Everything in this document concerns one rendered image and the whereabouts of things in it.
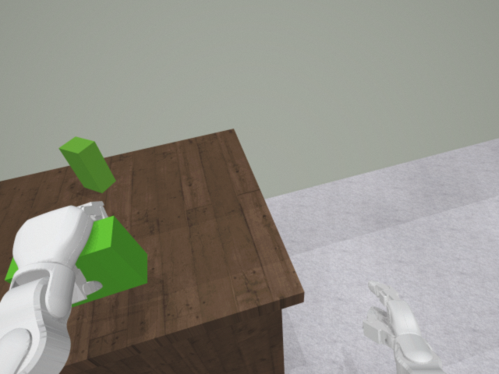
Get table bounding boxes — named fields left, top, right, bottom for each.
left=0, top=129, right=304, bottom=374

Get sponge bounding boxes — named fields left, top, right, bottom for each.
left=5, top=216, right=147, bottom=307

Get right robot hand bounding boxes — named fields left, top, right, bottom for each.
left=363, top=280, right=422, bottom=350

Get right robot forearm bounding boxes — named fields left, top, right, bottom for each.
left=394, top=333, right=447, bottom=374

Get left robot forearm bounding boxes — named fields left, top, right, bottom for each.
left=0, top=262, right=76, bottom=374

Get left robot hand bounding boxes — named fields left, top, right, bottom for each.
left=12, top=201, right=108, bottom=304

